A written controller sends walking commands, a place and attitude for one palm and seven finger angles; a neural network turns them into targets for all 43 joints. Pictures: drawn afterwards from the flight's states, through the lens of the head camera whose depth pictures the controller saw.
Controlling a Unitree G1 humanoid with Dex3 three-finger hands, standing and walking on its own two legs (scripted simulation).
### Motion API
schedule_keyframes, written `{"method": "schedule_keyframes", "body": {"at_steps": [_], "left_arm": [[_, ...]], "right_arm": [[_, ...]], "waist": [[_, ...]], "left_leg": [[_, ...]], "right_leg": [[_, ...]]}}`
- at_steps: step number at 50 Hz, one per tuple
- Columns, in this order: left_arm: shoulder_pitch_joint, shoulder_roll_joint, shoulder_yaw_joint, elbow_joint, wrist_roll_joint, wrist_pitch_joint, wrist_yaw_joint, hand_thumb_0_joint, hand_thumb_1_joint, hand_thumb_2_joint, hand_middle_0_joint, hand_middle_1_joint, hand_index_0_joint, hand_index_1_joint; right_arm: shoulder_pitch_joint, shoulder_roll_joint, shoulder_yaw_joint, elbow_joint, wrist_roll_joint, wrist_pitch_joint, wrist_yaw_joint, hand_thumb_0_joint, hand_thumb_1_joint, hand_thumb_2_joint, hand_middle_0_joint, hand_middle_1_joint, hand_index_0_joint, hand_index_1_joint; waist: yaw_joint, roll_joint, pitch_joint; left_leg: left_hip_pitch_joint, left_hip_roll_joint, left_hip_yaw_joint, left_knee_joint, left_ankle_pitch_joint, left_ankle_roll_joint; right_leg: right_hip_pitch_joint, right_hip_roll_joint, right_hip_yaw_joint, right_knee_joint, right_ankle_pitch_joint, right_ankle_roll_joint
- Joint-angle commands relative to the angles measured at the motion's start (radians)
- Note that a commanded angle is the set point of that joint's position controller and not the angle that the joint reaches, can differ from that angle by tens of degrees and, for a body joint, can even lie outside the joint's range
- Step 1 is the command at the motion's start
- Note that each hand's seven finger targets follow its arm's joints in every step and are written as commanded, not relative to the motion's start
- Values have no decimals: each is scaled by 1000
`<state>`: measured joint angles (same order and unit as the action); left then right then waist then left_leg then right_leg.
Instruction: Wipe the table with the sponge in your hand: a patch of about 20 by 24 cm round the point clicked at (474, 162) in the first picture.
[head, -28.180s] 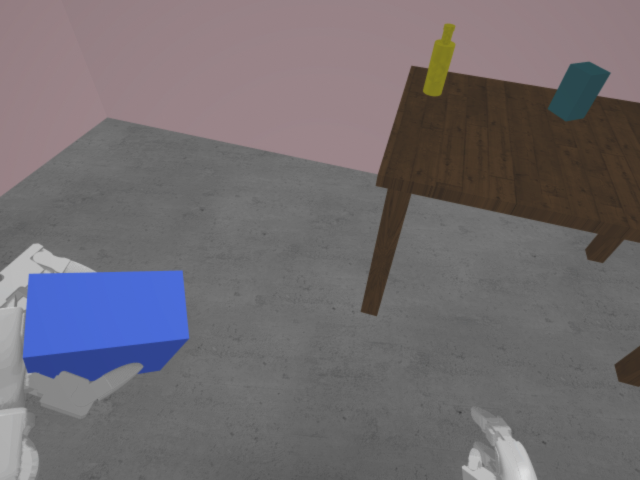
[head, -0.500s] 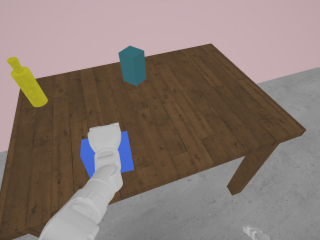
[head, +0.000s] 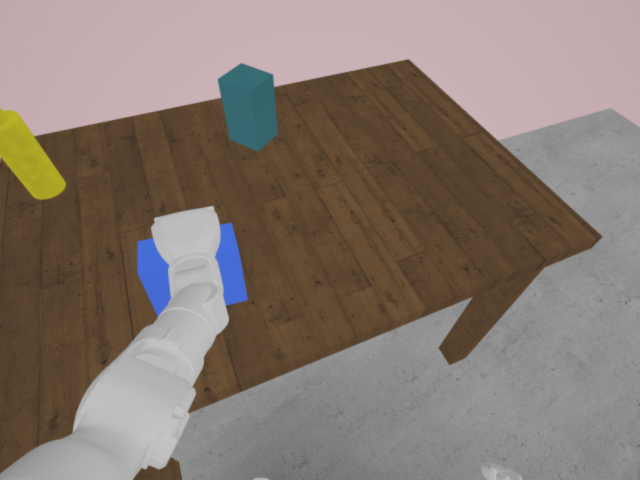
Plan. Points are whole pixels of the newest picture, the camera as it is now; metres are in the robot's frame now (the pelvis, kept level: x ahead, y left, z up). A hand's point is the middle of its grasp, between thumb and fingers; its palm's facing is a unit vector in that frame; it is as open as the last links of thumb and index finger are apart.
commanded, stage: wipe forward along the third lane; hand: left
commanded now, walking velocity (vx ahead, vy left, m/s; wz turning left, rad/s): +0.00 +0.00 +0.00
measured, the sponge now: (198, 280) +0.41 +0.20 -0.05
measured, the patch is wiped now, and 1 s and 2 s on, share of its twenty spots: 0.95 1.00 1.00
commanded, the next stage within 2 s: wipe back along the third lane in 0.54 s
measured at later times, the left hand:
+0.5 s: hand (185, 233) +0.47 +0.22 +0.00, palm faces -0.09 +0.01 -1.00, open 10.6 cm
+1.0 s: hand (186, 237) +0.46 +0.21 +0.00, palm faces -0.06 +0.00 -1.00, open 10.6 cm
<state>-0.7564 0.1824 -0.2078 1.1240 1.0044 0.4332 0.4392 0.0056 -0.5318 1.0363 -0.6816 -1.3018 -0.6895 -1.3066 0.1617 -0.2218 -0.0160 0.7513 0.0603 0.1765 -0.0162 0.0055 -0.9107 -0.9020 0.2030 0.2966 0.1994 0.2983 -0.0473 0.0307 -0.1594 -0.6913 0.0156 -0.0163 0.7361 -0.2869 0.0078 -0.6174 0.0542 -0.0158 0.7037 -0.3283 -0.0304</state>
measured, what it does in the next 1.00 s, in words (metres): stands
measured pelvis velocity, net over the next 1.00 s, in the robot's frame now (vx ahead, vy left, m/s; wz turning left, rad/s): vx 0.02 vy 0.03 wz -0.02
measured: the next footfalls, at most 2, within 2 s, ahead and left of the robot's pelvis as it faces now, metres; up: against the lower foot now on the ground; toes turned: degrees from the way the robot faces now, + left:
none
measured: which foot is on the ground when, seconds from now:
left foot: down 0.00-1.00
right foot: down 0.00-1.00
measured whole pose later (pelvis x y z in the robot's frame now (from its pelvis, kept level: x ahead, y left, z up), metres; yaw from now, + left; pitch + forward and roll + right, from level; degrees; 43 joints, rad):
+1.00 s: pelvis +0.02 +0.03 +0.00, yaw -1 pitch +17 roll -3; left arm -0.84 0.19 -0.23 1.18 0.99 0.46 0.46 0.00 -0.51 1.04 -0.65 -1.34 -0.65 -1.35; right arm 0.23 -0.21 -0.03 0.76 0.05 0.18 0.06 0.00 -0.91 -0.90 0.20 0.30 0.20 0.30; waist -0.06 0.03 -0.19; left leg -0.76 0.01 -0.01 0.79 -0.34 0.04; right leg -0.66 0.05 -0.01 0.70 -0.35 0.00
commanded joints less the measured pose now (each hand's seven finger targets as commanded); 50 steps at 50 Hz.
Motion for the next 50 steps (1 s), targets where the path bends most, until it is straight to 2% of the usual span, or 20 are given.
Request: {"method": "schedule_keyframes", "body": {"at_steps": [1, 3, 9, 11, 13, 15, 16, 20, 24, 26, 30, 31, 32, 35, 38, 41, 43, 45, 48, 50], "left_arm": [[-366, 150, 27, -53, 26, 10, 17, 0, 100, 1300, -1200, -1600, -1200, -1600], [-346, 128, 12, -38, 20, 11, 18, 0, 100, 1300, -1200, -1600, -1200, -1600], [-411, 170, 31, -6, 18, 14, 18, 0, 100, 1300, -1200, -1600, -1200, -1600], [-416, 199, 58, 3, 20, 11, 17, 0, 100, 1300, -1200, -1600, -1200, -1600], [-387, 179, 44, 16, 27, 10, 17, 0, 100, 1300, -1200, -1600, -1200, -1600], [-404, 146, 19, 17, 27, 11, 10, 0, 100, 1300, -1200, -1600, -1200, -1600], [-420, 152, 31, 21, 27, 9, 8, 0, 100, 1300, -1200, -1600, -1200, -1600], [-484, 206, 51, 44, 32, 11, 14, 0, 100, 1300, -1200, -1600, -1200, -1600], [-553, 204, 37, 67, 43, 11, 17, 0, 100, 1300, -1200, -1600, -1200, -1600], [-556, 220, 62, 75, 43, 9, 17, 0, 100, 1300, -1200, -1600, -1200, -1600], [-560, 227, 59, 89, 37, 11, 10, 0, 100, 1300, -1200, -1600, -1200, -1600], [-571, 231, 66, 95, 37, 9, 7, 0, 100, 1300, -1200, -1600, -1200, -1600], [-561, 216, 53, 94, 35, 8, 6, 0, 100, 1300, -1200, -1600, -1200, -1600], [-449, 158, 37, 90, 21, 6, -4, 0, 100, 1300, -1200, -1600, -1200, -1600], [-391, 79, 1, 56, 6, -4, -11, 0, 100, 1300, -1200, -1600, -1200, -1600], [-376, 103, 26, 30, -10, 0, -8, 0, 100, 1300, -1200, -1600, -1200, -1600], [-356, 44, -24, 25, -14, 11, -6, 0, 100, 1300, -1200, -1600, -1200, -1600], [-343, 49, -18, 21, -16, 20, -1, 0, 100, 1300, -1200, -1600, -1200, -1600], [-343, 28, -32, 2, -14, 25, 4, 0, 100, 1300, -1200, -1600, -1200, -1600], [-314, -14, -58, -12, -13, 27, 5, 0, 100, 1300, -1200, -1600, -1200, -1600]], "right_arm": [[-14, -143, -50, -98, -7, -38, -2, 0, -900, -900, 200, 300, 200, 300], [1, -143, -51, -97, -9, -40, 3, 0, -900, -900, 200, 300, 200, 300], [26, -153, -48, -85, -13, -43, 7, 0, -900, -900, 200, 300, 200, 300], [32, -156, -50, -86, -12, -46, 12, 0, -900, -900, 200, 300, 200, 300], [46, -155, -52, -87, -16, -45, 17, 0, -900, -900, 200, 300, 200, 300], [51, -155, -54, -86, -16, -44, 25, 0, -900, -900, 200, 300, 200, 300], [52, -156, -57, -85, -16, -44, 26, 0, -900, -900, 200, 300, 200, 300], [75, -168, -55, -71, -19, -46, 24, 0, -900, -900, 200, 300, 200, 300], [93, -171, -56, -59, -24, -56, 27, 0, -900, -900, 200, 300, 200, 300], [99, -171, -59, -58, -27, -59, 31, 0, -900, -900, 200, 300, 200, 300], [120, -176, -59, -60, -31, -61, 37, 0, -900, -900, 200, 300, 200, 300], [123, -177, -60, -59, -31, -63, 38, 0, -900, -900, 200, 300, 200, 300], [129, -178, -61, -61, -33, -62, 39, 0, -900, -900, 200, 300, 200, 300], [126, -171, -64, -80, -32, -57, 52, 0, -900, -900, 200, 300, 200, 300], [121, -162, -73, -87, -30, -51, 62, 0, -900, -900, 200, 300, 200, 300], [100, -161, -72, -89, -21, -41, 61, 0, -900, -900, 200, 300, 200, 300], [88, -155, -69, -89, -17, -35, 64, 0, -900, -900, 200, 300, 200, 300], [75, -156, -68, -89, -14, -31, 65, 0, -900, -900, 200, 300, 200, 300], [56, -150, -66, -90, -13, -26, 62, 0, -900, -900, 200, 300, 200, 300], [46, -143, -69, -92, -14, -21, 65, 0, -900, -900, 200, 300, 200, 300]], "waist": [[-29, -67, -281], [-30, -63, -291], [-49, -54, -298], [-42, -53, -313], [-37, -30, -323], [-47, -21, -307], [-53, -45, -312], [-73, -45, -295], [-92, -7, -302], [-83, -5, -345], [-90, 8, -373], [-93, -11, -385], [-94, 10, -384], [-61, -6, -400], [-51, 1, -397], [-40, -27, -373], [-45, -22, -318], [-40, -37, -287], [-33, -24, -283], [-27, -14, -295]], "left_leg": [[192, -11, 8, -63, 97, 33], [193, -13, 13, -53, 106, 34], [179, -8, 10, -44, 114, 36], [172, -8, 7, -40, 134, 36], [179, -8, 8, -31, 156, 34], [194, -2, 5, -32, 157, 32], [195, 0, -4, -31, 167, 33], [175, 2, -6, -26, 142, 34], [179, 5, -14, -18, 125, 34], [188, 6, -19, -8, 158, 33], [186, 8, -14, 11, 171, 32], [183, 9, -24, 14, 188, 32], [191, 9, -20, 19, 190, 32], [202, 10, -17, 18, 213, 29], [239, 15, -22, 17, 246, 26], [225, 16, -22, -3, 229, 27], [229, 15, -19, -17, 211, 26], [227, 14, -18, -34, 180, 28], [251, 13, -23, -49, 184, 24], [277, 14, -20, -50, 207, 23]], "right_leg": [[76, -9, -3, -111, 195, -14], [76, -7, -4, -109, 213, -12], [57, -5, -5, -102, 221, -9], [69, -5, -5, -93, 244, -12], [56, -1, -12, -82, 259, -16], [25, 3, -19, -85, 242, -17], [23, 5, -24, -81, 239, -18], [-5, 5, -23, -81, 211, -14], [-59, 9, -27, -69, 170, -16], [-49, 12, -30, -55, 195, -20], [-53, 14, -29, -49, 213, -15], [-50, 15, -33, -39, 221, -16], [-62, 17, -31, -40, 221, -15], [-36, 21, -37, -41, 239, -18], [-45, 26, -45, -45, 245, -22], [-8, 22, -41, -56, 245, -23], [-25, 23, -47, -70, 226, -23], [-16, 22, -46, -88, 202, -24], [-13, 21, -50, -88, 195, -29], [-7, 20, -50, -93, 209, -31]]}}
